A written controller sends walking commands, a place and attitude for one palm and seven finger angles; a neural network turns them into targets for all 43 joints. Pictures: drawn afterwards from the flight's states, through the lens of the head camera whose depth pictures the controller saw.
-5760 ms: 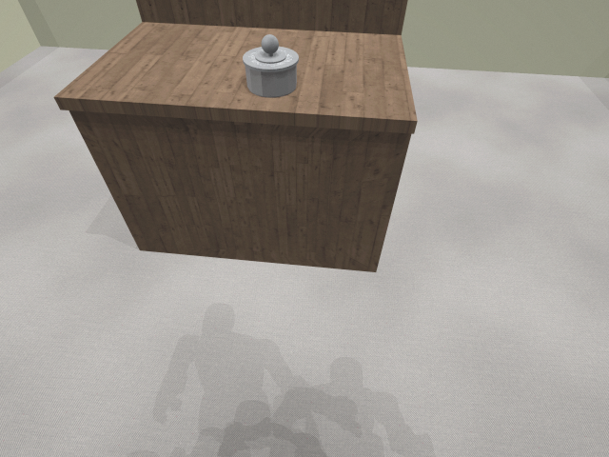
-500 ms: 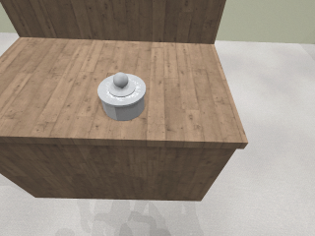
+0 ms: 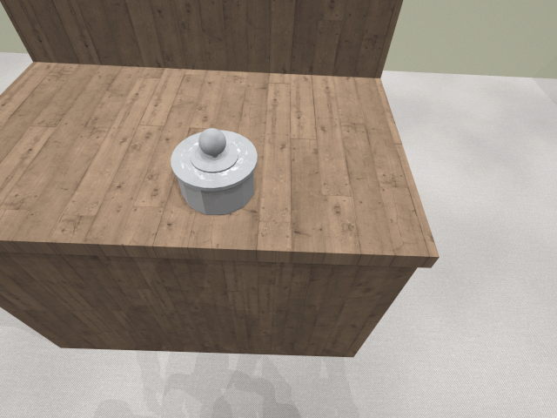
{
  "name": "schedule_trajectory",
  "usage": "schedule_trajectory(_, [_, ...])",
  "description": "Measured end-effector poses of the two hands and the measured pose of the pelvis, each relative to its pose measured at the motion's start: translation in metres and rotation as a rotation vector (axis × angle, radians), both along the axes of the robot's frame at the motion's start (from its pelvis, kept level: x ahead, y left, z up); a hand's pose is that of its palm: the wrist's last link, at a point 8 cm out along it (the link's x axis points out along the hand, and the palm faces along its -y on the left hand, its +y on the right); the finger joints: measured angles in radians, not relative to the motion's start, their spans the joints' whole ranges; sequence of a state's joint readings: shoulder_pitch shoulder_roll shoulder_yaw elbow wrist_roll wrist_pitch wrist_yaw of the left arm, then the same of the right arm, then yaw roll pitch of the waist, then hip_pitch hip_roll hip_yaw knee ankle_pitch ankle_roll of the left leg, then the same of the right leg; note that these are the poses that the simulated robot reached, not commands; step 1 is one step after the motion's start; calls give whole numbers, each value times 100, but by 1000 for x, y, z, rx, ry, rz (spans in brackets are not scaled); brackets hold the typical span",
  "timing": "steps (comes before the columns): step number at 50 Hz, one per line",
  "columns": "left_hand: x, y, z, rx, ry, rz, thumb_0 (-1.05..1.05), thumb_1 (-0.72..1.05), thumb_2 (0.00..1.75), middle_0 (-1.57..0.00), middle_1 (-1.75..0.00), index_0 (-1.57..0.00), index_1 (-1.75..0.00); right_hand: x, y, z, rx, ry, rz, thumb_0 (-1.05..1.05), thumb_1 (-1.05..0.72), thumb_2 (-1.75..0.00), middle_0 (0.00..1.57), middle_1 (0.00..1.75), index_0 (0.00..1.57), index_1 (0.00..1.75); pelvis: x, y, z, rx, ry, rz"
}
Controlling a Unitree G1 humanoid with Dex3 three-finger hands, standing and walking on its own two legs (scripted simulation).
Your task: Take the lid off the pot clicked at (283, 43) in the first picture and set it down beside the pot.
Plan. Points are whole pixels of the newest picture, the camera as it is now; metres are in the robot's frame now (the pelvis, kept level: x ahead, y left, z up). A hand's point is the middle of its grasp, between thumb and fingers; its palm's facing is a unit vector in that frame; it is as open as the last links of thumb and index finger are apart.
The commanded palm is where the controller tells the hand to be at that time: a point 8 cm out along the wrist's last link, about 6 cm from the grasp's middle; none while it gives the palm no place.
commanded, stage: look again from close up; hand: left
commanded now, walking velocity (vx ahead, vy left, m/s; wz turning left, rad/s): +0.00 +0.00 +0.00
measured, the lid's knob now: (212, 142) +0.54 +0.16 +0.08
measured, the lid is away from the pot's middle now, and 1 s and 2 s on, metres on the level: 0.00 0.00 0.00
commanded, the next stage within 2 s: shuffle to correct the standing spot in 0.18 s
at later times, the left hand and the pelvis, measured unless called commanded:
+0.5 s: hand out of the picture +0.00 +0.15 -0.18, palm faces +0.03 -0.99 -0.16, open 7.4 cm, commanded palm none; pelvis +0.02 +0.00 -0.01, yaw +0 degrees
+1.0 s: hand out of the picture +0.13 +0.23 -0.19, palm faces +0.05 -0.98 -0.19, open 7.4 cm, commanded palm none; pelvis +0.11 +0.04 +0.00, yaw +0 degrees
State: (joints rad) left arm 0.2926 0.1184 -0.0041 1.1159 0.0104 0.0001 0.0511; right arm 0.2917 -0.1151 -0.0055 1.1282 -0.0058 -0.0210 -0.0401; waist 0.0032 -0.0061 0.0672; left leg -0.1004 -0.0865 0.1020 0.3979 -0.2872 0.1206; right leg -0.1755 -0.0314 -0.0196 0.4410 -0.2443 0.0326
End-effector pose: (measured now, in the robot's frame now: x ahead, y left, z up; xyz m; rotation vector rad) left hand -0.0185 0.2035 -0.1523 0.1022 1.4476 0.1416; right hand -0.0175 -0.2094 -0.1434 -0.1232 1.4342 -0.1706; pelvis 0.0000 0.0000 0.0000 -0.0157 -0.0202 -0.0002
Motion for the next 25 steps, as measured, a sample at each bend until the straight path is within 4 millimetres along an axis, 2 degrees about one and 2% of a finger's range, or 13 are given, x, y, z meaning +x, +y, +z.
schedule_trajectory(18, [1, -1, 0, -2, 7, 1, 0, 91, 90, -20, -30, -20, -30, -2, 2, 0, 7, 13, -4, 0, -91, -90, 20, 29, 20, 30, 4, -1, 0, 1, 3, 0])
schedule_trajectory(25, [10, 0, -2, 4, 16, 0, 0, 91, 90, -20, -30, -20, -30, -4, -3, -6, 16, 50, -15, 0, -91, -90, 20, 29, 20, 30, 21, -4, -6, 16, 13, -1])
